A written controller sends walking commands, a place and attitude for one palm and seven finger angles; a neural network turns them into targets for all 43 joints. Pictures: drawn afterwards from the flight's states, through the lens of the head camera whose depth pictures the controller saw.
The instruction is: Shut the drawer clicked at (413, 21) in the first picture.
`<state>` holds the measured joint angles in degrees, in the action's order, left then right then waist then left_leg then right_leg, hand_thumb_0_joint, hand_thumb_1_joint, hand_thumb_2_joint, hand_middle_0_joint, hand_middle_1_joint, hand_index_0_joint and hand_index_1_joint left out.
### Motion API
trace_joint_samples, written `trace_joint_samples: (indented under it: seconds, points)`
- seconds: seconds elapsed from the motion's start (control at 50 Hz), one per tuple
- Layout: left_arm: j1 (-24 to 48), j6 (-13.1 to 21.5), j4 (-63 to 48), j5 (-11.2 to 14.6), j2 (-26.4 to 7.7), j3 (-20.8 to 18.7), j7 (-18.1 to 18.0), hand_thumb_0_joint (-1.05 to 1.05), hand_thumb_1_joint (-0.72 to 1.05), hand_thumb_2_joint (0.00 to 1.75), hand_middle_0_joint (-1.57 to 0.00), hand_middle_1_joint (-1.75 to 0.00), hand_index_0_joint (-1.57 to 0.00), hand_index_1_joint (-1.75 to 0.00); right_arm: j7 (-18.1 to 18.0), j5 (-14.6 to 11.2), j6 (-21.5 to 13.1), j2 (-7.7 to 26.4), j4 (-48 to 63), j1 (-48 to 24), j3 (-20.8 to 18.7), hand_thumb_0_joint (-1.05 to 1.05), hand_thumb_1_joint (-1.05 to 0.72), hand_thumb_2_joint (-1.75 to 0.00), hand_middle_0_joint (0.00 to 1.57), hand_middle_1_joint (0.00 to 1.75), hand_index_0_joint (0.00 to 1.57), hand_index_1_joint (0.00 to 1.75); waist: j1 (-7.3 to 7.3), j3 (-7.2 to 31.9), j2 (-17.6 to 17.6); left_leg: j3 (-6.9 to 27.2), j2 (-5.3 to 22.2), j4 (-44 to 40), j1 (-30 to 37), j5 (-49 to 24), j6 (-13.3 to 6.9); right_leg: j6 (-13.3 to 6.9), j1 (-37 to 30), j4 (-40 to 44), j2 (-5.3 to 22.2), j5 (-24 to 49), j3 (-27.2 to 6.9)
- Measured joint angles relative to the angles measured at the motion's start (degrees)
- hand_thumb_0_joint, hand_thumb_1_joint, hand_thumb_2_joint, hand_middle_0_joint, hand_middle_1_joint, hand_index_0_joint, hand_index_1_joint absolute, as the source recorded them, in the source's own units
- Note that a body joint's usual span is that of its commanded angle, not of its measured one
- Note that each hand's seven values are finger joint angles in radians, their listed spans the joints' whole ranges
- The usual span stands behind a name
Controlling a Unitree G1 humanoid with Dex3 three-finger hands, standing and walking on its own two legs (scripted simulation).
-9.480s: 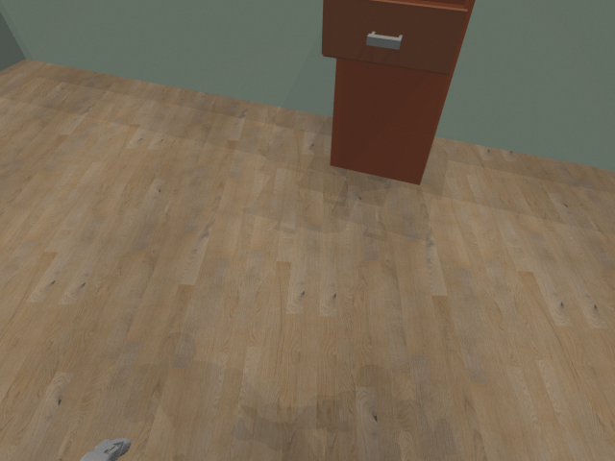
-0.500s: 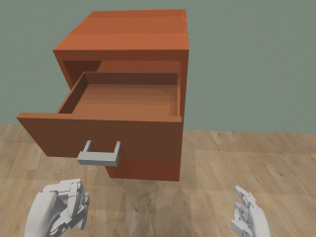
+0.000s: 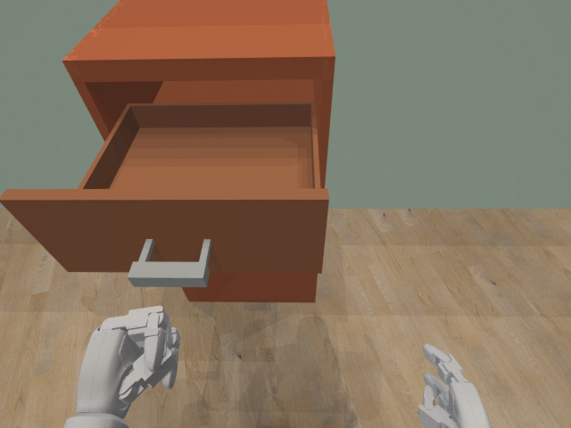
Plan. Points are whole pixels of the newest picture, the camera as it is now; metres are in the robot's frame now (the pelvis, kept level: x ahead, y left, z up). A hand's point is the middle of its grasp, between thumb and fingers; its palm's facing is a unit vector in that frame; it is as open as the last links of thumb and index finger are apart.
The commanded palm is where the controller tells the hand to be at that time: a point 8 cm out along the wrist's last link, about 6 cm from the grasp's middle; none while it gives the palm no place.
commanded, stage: bring the fist close to the handle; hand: left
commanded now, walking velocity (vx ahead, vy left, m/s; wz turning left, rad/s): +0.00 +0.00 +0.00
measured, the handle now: (173, 260) +0.33 +0.18 +0.07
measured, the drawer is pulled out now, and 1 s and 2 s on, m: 0.29 0.29 0.21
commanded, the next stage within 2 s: push the drawer shut in 0.66 s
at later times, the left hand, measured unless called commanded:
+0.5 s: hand (184, 340) +0.22 +0.14 +0.06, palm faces +0.04 -1.00 -0.03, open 3.3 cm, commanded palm +0.19 +0.20 +0.06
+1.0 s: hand (201, 325) +0.24 +0.12 +0.06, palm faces +0.02 -1.00 -0.05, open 3.3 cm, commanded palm +0.22 +0.19 +0.06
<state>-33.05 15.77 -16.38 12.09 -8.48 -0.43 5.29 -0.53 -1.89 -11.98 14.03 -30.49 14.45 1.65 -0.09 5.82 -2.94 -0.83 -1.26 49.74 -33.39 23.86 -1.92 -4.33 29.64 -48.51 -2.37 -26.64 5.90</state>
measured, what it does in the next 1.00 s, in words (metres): stands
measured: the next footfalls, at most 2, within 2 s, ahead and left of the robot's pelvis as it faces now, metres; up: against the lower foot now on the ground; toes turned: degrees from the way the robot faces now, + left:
none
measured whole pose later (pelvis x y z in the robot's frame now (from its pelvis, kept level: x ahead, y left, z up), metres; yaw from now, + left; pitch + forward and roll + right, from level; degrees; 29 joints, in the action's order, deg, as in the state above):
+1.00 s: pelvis +0.00 +0.00 -0.02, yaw +0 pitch +11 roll -1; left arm -21.4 16.0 -9.1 7.9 -8.8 3.2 -1.7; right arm -0.1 -1.1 -4.4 14.3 -26.5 14.1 2.6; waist -1.2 6.9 -3.1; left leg -1.0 -0.9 56.9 -41.3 27.0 -2.1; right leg -4.4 37.5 -55.5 -2.4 -29.6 6.0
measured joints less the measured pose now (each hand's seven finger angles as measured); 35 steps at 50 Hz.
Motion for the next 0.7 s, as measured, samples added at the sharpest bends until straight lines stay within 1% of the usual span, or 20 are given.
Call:
trace_joint_samples:
  seconds: [0.1,0.28,0.38,0.48,0.58,0.7]
  points:
    - [1.29,0.37,1.70,-1.42,0.15,1.60,-1.47,0.02,0.90,0.90,-1.40,-1.60,-1.40,-1.60,0.21,0.38,1.16,0.07,1.15,-0.19,0.15,0.02,-0.91,-0.89,0.20,0.30,0.20,0.30,-0.24,0.10,0.07,-0.24,-0.10,2.01,-2.09,0.83,-0.38,0.28,2.08,-1.97,0.20,-0.77,-0.13]
    - [5.53,2.59,3.92,-3.14,0.94,3.29,-4.55,0.02,0.90,0.90,-1.40,-1.60,-1.40,-1.60,0.89,1.07,2.93,0.12,2.70,-0.62,0.37,0.02,-0.91,-0.89,0.20,0.30,0.20,0.30,-0.51,0.64,0.03,-0.53,-0.12,5.95,-6.69,2.35,-0.81,0.58,6.63,-5.83,0.41,-2.20,-0.20]
    - [5.99,1.30,4.22,-3.98,0.86,3.95,-5.40,0.02,0.90,0.90,-1.40,-1.60,-1.40,-1.60,1.13,1.10,4.85,-0.19,3.46,-0.12,0.43,0.02,-0.91,-0.89,0.20,0.30,0.20,0.30,-0.51,1.25,0.16,-0.95,0.03,6.90,-7.66,3.01,-0.92,0.66,7.77,-6.88,0.32,-2.75,-0.60]
    - [4.32,0.95,2.50,-3.71,0.18,3.59,-6.44,0.02,0.90,0.90,-1.40,-1.60,-1.40,-1.60,0.94,0.93,6.08,-0.42,4.03,0.71,0.54,0.02,-0.91,-0.89,0.20,0.30,0.20,0.30,-0.56,1.72,0.08,-1.10,0.17,6.57,-6.89,3.28,-0.91,0.71,7.05,-6.46,0.15,-2.86,-0.82]
    - [3.61,1.37,2.20,-3.22,0.31,2.79,-6.29,0.02,0.90,0.90,-1.40,-1.60,-1.40,-1.60,0.87,0.78,6.60,-0.11,4.32,0.76,0.54,0.02,-0.91,-0.89,0.20,0.30,0.20,0.30,-0.68,1.71,-0.09,-0.75,0.23,6.70,-6.90,3.37,-0.82,0.63,6.83,-6.25,0.04,-2.88,-0.49]
    - [3.50,1.25,2.55,-3.46,0.30,3.95,-5.73,0.02,0.90,0.90,-1.40,-1.60,-1.40,-1.60,0.66,0.77,6.67,0.36,4.75,0.41,0.29,0.02,-0.91,-0.89,0.20,0.30,0.20,0.30,-0.72,1.40,-0.17,-0.50,0.19,7.08,-7.49,3.36,-0.75,0.53,7.31,-6.58,0.08,-2.95,-0.22]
